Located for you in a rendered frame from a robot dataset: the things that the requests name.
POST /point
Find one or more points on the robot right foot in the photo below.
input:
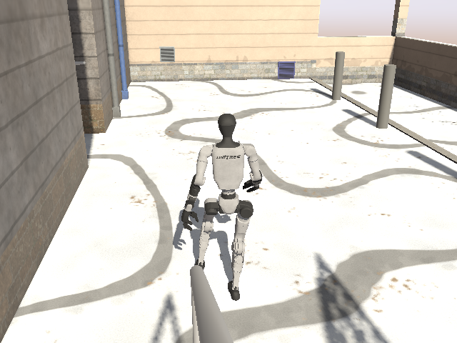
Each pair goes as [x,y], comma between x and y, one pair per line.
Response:
[234,293]

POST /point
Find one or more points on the left robot forearm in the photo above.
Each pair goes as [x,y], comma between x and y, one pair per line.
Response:
[192,196]

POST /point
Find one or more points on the robot left upper arm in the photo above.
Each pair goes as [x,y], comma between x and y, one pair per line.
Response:
[201,165]

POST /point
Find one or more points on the left robot hand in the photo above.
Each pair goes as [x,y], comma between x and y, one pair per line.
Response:
[185,219]

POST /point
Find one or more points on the robot right upper arm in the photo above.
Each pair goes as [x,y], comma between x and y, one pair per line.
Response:
[249,150]

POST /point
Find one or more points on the right robot forearm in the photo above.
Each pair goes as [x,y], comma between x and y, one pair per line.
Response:
[256,183]

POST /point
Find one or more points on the humanoid robot torso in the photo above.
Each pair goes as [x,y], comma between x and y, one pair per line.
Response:
[228,164]

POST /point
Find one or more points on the right robot hand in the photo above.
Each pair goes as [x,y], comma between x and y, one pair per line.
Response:
[249,184]

